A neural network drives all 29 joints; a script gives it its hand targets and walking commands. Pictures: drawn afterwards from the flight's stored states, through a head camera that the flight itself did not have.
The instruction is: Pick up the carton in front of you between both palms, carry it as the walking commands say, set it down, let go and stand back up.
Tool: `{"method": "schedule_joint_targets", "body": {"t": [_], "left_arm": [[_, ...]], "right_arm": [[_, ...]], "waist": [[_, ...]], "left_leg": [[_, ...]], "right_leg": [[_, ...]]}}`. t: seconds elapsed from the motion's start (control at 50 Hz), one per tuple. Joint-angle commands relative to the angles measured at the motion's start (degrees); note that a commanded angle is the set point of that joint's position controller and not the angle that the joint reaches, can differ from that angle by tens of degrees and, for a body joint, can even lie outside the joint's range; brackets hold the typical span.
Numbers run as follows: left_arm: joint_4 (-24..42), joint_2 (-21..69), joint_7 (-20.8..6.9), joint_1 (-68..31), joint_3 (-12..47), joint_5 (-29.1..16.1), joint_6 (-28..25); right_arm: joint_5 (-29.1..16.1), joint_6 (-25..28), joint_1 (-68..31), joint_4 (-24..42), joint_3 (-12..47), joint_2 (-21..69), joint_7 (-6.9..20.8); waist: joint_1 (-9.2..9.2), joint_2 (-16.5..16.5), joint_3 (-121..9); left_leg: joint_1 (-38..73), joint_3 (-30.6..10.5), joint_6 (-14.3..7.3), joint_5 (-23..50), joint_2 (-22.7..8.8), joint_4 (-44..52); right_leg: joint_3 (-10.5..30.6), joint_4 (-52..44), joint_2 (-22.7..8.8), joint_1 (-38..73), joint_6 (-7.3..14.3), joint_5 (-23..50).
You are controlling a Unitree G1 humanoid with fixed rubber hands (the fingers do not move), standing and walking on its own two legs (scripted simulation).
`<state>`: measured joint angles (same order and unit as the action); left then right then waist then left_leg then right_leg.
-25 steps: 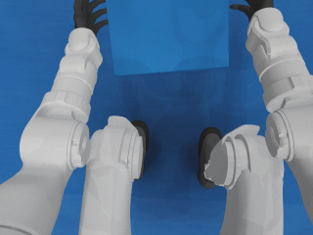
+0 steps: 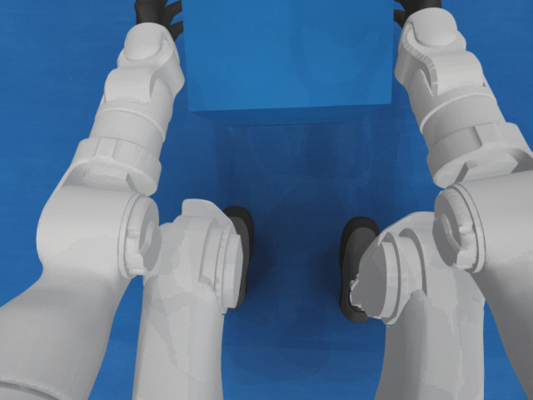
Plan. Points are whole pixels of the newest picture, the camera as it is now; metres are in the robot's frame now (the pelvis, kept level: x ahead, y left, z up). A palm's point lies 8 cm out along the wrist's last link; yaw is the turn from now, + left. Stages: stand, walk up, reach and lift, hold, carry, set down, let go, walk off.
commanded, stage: reach and lift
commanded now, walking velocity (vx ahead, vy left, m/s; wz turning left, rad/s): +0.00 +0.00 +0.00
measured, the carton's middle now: (285, 43) +0.53 +0.03 -0.22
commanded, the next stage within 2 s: none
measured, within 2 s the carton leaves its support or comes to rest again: neither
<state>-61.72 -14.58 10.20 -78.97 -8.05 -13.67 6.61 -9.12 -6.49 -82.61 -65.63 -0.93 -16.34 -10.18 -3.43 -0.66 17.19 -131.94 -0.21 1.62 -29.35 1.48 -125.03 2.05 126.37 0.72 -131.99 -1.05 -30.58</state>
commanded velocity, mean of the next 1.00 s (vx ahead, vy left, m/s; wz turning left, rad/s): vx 0.00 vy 0.00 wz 0.00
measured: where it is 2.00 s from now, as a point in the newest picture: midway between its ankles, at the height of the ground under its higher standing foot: (293, 280)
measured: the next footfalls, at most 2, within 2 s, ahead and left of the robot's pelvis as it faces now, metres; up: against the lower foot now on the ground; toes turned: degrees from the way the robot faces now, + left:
none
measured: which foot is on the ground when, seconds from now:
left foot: down 0.00-1.00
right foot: down 0.00-1.00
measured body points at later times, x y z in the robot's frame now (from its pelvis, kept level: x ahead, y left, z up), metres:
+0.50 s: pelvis +0.00 -0.01 +0.11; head +0.26 -0.01 +0.48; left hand +0.49 +0.18 +0.05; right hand +0.52 -0.12 +0.04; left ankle +0.13 +0.12 -0.33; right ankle +0.12 -0.12 -0.33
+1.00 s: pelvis +0.05 +0.00 +0.25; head +0.21 +0.00 +0.67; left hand +0.46 +0.17 +0.20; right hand +0.48 -0.13 +0.20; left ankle +0.13 +0.12 -0.33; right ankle +0.12 -0.12 -0.33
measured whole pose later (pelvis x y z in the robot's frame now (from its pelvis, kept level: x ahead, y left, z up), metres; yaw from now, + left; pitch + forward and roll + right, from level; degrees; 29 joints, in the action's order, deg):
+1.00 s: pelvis +0.05 +0.00 +0.25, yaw +0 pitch +33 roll +0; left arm -33.4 4.6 2.7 -36.6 -22.9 9.9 20.7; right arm 10.3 -18.9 -39.1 -37.7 -21.1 4.5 -3.8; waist -1.8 1.3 -14.9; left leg -86.3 -2.7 1.2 -27.6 2.5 -80.5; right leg 3.1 81.2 3.3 -85.5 -1.0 -29.1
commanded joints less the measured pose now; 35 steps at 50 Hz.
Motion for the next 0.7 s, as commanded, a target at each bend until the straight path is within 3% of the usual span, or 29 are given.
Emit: {"method": "schedule_joint_targets", "body": {"t": [0.0, 0.04, 0.16, 0.24, 0.32, 0.38, 0.48, 0.58, 0.68], "left_arm": [[26.34, 65.34, -15.39, -32.03, 18.92, -1.49, 2.24], [28.54, 66.37, -15.81, -29.64, 18.29, 1.22, 4.02], [24.02, 68.04, -19.06, -24.98, 11.52, 11.64, 8.74], [22.84, 68.83, -19.93, -24.03, 7.55, 15.31, 10.08], [19.06, 68.79, -21.18, -21.61, 4.35, 18.43, 12.12], [19.06, 70.54, -22.46, -19.98, 4.2, 18.63, 13.37], [22.23, 74.97, -24.37, -16.7, 9.6, 15.9, 14.61], [26.01, 76.89, -23.99, -10.1, 15.27, 13.81, 14.71], [28.18, 77.33, -22.65, -4.26, 18.68, 13.45, 14.02]], "right_arm": [[-4.61, -1.07, -34.73, 32.09, 17.04, 63.67, 15.6], [-2.98, -3.19, -29.86, 31.53, 16.25, 67.4, 16.06], [8.43, -8.96, -15.18, 14.7, 4.17, 74.58, 20.01], [11.9, -9.57, -16.24, 14.85, 0.25, 74.37, 20.35], [14.5, -11.07, -16.49, 14.55, -2.57, 73.39, 20.0], [15.58, -12.32, -15.1, 15.68, -1.96, 75.06, 19.96], [14.71, -13.15, -11.07, 20.57, 2.48, 78.96, 19.88], [10.68, -13.36, -7.25, 26.69, 9.81, 82.02, 20.31], [8.64, -13.16, -0.81, 27.29, 13.2, 83.11, 20.63]], "waist": [[-0.57, 5.34, -103.95], [-0.87, 5.75, -101.88], [-1.51, 2.51, -72.63], [-2.03, 2.27, -74.81], [-1.74, 3.46, -73.97], [-0.94, 4.2, -77.7], [0.86, 3.72, -85.0], [0.07, 3.54, -88.22], [-0.77, 3.44, -85.04]], "left_leg": [[51.13, 6.21, 0.38, 26.77, 7.06, 10.45], [49.36, 6.32, 0.02, 24.33, 7.43, 12.53], [37.41, 5.38, -1.06, 6.47, 6.85, 21.76], [38.6, 5.31, -1.2, 5.67, 7.25, 24.7], [38.5, 5.53, -1.68, 0.15, 7.33, 28.49], [39.78, 5.89, -1.41, 0.91, 7.36, 30.72], [45.32, 5.61, -0.67, 7.7, 7.54, 33.85], [53.65, 4.7, -0.26, 14.53, 7.77, 37.27], [60.84, 3.44, -0.29, 16.82, 7.95, 41.55]], "right_leg": [[-7.12, -9.97, 8.02, 49.47, 0.39, 23.72], [-7.57, -11.83, 8.65, 48.2, 0.02, 21.81], [-6.17, -21.36, 9.17, 29.01, 1.52, 3.79], [-5.82, -25.09, 9.27, 31.76, 1.65, 3.36], [-5.31, -30.58, 9.42, 34.98, 1.68, -1.91], [-4.84, -33.88, 9.29, 41.5, 1.33, -1.07], [-4.42, -37.3, 9.28, 50.85, 0.86, 6.25], [-3.96, -40.15, 9.48, 56.71, 0.11, 12.99], [-3.58, -43.64, 9.78, 58.93, -0.38, 14.88]]}}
